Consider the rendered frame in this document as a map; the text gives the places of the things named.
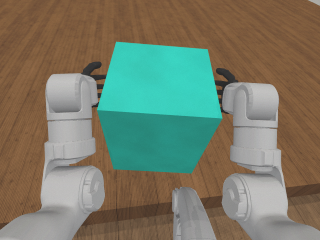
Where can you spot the robot right forearm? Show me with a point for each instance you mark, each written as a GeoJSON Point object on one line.
{"type": "Point", "coordinates": [254, 107]}

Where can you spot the carton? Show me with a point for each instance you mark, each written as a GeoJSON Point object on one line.
{"type": "Point", "coordinates": [159, 107]}

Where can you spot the robot left upper arm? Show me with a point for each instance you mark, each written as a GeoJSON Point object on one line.
{"type": "Point", "coordinates": [69, 195]}

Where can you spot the robot right thigh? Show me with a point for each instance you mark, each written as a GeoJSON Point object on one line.
{"type": "Point", "coordinates": [194, 221]}

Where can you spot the robot right hand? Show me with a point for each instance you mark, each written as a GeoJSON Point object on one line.
{"type": "Point", "coordinates": [231, 79]}

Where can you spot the right robot shin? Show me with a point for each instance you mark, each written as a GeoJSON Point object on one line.
{"type": "Point", "coordinates": [176, 227]}

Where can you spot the robot left hand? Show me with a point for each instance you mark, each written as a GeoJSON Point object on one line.
{"type": "Point", "coordinates": [89, 69]}

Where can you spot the robot right upper arm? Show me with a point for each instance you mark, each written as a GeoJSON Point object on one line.
{"type": "Point", "coordinates": [257, 201]}

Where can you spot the robot left forearm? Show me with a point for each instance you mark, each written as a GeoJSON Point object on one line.
{"type": "Point", "coordinates": [69, 100]}

